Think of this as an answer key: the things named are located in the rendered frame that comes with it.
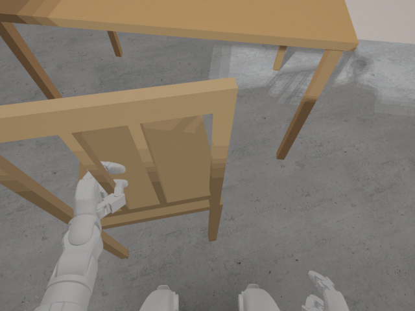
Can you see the robot left thigh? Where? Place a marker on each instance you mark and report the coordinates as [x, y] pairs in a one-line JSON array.
[[161, 300]]

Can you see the robot left forearm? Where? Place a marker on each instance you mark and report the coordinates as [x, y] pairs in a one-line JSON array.
[[71, 284]]

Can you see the left robot hand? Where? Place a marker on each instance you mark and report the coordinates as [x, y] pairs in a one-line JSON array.
[[89, 193]]

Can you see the chair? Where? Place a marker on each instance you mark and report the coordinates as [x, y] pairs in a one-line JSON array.
[[156, 133]]

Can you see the right robot hand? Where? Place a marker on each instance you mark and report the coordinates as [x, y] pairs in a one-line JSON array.
[[333, 300]]

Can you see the right robot shin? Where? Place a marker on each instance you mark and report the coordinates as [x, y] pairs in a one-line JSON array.
[[252, 286]]

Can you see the table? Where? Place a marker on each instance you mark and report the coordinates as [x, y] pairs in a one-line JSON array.
[[319, 24]]

